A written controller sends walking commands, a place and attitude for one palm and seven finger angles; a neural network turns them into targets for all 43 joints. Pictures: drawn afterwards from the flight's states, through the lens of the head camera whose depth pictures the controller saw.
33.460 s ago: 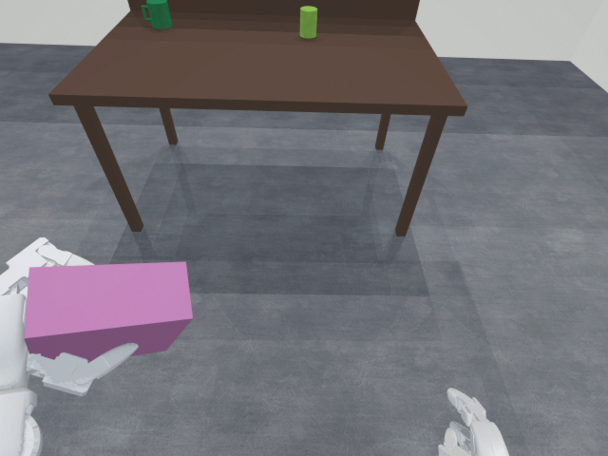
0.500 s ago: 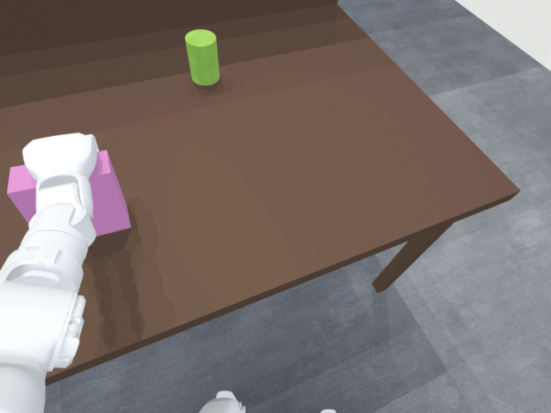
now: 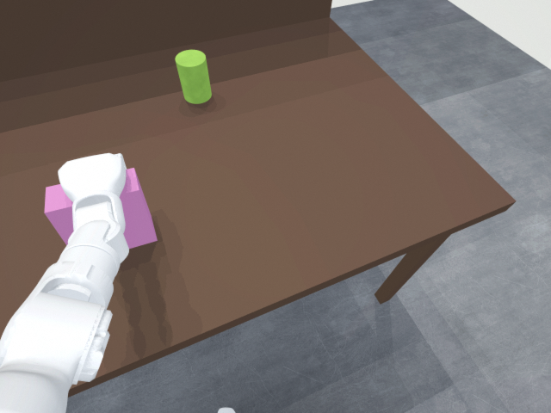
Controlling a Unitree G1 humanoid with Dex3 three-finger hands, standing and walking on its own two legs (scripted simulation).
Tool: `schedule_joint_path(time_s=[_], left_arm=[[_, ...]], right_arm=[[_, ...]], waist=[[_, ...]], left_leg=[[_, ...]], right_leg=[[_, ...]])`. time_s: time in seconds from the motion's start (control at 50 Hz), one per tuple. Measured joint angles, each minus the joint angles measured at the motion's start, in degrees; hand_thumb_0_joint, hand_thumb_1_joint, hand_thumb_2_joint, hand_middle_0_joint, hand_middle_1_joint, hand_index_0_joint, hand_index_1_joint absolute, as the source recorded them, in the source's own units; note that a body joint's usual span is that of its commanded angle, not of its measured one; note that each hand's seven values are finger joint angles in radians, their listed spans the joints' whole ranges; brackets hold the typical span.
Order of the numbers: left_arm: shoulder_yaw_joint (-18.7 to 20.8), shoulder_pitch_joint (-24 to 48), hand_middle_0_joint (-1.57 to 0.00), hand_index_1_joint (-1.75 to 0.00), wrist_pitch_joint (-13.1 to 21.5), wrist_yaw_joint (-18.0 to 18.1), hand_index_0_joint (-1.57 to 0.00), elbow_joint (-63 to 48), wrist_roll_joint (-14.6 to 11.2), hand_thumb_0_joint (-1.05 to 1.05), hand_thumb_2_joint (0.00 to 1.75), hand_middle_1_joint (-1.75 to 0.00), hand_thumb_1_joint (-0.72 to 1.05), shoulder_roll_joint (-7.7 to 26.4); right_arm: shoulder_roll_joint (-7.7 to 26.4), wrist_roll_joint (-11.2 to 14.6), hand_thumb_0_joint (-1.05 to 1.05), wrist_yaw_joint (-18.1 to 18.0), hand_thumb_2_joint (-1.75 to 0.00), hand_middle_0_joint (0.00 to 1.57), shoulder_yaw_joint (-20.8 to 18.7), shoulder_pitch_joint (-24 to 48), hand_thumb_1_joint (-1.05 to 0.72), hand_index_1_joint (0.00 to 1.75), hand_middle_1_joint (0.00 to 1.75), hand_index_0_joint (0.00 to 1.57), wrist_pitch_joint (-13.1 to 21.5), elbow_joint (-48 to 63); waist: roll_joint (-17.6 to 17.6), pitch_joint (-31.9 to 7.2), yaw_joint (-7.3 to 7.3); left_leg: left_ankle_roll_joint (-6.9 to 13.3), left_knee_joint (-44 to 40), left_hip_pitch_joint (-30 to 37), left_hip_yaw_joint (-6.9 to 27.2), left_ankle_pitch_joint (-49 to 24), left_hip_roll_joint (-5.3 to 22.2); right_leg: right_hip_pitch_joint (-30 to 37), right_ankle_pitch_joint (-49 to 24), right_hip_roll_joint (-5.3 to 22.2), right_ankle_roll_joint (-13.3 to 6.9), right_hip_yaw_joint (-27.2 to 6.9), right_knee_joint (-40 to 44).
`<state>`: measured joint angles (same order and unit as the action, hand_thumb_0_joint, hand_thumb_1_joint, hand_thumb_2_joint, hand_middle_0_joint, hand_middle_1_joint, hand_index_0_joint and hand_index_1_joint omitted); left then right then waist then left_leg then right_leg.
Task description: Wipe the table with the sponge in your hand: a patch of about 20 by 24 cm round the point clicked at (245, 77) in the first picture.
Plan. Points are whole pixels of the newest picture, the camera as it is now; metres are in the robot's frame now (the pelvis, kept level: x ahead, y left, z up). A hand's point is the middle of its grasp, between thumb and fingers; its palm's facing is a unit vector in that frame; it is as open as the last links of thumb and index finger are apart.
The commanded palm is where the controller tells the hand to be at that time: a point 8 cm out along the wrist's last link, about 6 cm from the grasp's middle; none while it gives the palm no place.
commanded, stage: wipe back along the middle lane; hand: left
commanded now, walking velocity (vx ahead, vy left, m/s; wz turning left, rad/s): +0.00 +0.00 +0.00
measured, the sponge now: (110, 224) +0.42 +0.29 -0.03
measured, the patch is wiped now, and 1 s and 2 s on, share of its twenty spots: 0.35 0.50 0.65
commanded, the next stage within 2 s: slide across to the third lane in 1.80 s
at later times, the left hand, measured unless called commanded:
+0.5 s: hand (113, 223) +0.39 +0.26 +0.02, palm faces -0.08 +0.01 -1.00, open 10.1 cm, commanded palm +0.35 +0.23 +0.04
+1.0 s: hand (119, 249) +0.35 +0.24 +0.02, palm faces -0.04 +0.00 -1.00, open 10.1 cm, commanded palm +0.30 +0.21 +0.05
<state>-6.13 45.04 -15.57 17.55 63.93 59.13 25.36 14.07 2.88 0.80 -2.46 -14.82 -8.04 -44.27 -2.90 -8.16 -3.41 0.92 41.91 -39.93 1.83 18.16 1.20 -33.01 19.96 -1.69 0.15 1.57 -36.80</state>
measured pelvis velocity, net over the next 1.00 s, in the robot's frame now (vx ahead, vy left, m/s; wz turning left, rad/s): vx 0.00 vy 0.00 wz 0.02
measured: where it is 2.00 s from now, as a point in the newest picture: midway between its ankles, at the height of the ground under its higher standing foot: outside the picture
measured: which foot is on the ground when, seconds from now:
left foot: down 0.00-1.00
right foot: down 0.00-1.00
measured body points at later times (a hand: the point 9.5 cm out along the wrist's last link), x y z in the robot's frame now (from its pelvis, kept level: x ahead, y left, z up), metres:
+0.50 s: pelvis +0.00 +0.00 +0.01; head +0.04 +0.00 +0.45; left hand +0.39 +0.25 +0.07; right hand +0.13 -0.25 -0.12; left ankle +0.01 +0.11 -0.71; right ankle -0.03 -0.13 -0.71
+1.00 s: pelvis +0.00 +0.00 +0.01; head +0.02 -0.01 +0.46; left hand +0.35 +0.23 +0.07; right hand +0.16 -0.24 -0.11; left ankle +0.01 +0.11 -0.71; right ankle -0.03 -0.13 -0.71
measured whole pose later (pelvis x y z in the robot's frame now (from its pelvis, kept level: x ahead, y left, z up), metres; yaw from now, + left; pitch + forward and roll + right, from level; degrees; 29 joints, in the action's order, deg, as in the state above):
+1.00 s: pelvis +0.00 +0.00 +0.01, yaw +1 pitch +9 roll -2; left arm -14.4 22.1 -25.4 18.8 37.9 58.0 15.5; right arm 13.6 4.8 0.7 -0.9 -8.5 -11.2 -39.1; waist -3.2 -8.4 1.4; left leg 1.0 39.1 -29.6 1.4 18.1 0.0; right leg -23.4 20.8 -0.5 0.1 1.3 -35.6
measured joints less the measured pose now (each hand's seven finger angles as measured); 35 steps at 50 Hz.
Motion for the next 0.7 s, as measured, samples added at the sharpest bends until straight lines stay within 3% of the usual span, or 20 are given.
schedule_joint_path(time_s=[0.22,0.7], left_arm=[[-0.45,-8.68,-0.69,-1.42,-0.73,1.62,-0.69,-7.91,-0.74,0.0,1.1,-1.41,-0.51,-3.05],[-5.28,-17.01,-0.68,-1.43,-6.58,2.18,-0.68,-18.75,-1.04,0.0,1.09,-1.41,-0.49,-7.92]], right_arm=[[0.69,0.77,0.0,0.17,-0.9,0.2,-0.36,0.64,-0.91,0.3,0.3,0.2,-1.8,0.44],[-0.48,1.46,0.0,-0.18,-0.9,0.2,0.84,4.81,-0.91,0.3,0.3,0.2,-3.48,4.1]], waist=[[-0.11,-0.54,1.2],[-0.04,-0.65,3.67]], left_leg=[[-0.21,-1.96,4.54,-0.43,0.19,0.02],[0.23,-2.59,7.84,-0.56,-0.12,-0.91]], right_leg=[[4.2,0.24,0.03,-0.26,-0.43,1.57],[7.4,0.33,0.96,0.12,-0.45,1.69]])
